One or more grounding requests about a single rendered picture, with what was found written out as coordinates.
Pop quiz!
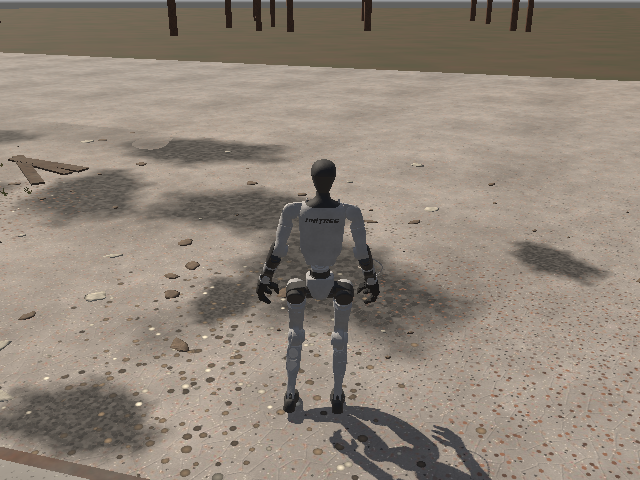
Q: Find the robot right shin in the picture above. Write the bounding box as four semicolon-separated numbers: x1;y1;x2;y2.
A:
332;332;348;401

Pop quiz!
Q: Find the robot left upper arm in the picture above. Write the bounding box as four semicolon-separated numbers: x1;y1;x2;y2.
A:
272;202;302;257

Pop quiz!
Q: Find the robot left foot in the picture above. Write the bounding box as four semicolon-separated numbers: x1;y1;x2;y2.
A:
283;389;299;413

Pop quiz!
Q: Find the robot right upper arm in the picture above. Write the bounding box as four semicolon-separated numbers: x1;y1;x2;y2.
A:
343;203;369;260

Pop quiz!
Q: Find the robot right hand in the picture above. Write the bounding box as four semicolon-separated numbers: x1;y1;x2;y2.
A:
357;280;380;304

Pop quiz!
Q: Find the robot left forearm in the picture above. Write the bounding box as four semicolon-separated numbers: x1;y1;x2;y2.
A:
259;241;281;284

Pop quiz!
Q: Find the robot right forearm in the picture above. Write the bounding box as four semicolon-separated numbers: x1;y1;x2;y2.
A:
358;244;378;285

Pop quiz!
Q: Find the robot left hand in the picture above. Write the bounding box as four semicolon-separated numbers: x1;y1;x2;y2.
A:
256;280;279;304

